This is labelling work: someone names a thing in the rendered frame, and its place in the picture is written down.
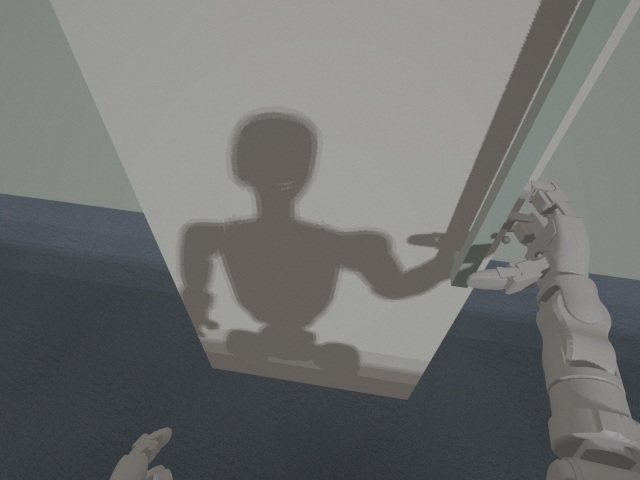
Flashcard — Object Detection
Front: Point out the robot right forearm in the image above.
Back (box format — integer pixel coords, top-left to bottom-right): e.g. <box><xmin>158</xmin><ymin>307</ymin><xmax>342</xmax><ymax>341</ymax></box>
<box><xmin>536</xmin><ymin>274</ymin><xmax>640</xmax><ymax>473</ymax></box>

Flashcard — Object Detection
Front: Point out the robot right hand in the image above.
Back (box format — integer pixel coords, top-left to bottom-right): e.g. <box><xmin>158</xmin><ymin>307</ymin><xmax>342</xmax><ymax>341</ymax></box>
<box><xmin>466</xmin><ymin>180</ymin><xmax>590</xmax><ymax>295</ymax></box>

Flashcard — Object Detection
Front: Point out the robot left hand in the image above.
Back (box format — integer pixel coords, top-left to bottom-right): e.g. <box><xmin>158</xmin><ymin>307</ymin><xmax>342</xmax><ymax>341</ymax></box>
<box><xmin>109</xmin><ymin>427</ymin><xmax>173</xmax><ymax>480</ymax></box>

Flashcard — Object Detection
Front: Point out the handle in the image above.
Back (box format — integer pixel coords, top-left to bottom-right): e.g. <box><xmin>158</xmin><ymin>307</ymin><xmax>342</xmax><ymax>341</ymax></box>
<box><xmin>450</xmin><ymin>0</ymin><xmax>631</xmax><ymax>288</ymax></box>

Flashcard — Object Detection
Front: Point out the right robot upper arm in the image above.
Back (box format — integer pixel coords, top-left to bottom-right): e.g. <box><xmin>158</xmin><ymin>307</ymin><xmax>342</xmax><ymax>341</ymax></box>
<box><xmin>546</xmin><ymin>457</ymin><xmax>640</xmax><ymax>480</ymax></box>

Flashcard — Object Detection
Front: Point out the fridge door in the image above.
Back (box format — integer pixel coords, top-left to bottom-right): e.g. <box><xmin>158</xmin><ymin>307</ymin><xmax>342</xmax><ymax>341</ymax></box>
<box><xmin>50</xmin><ymin>0</ymin><xmax>640</xmax><ymax>400</ymax></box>

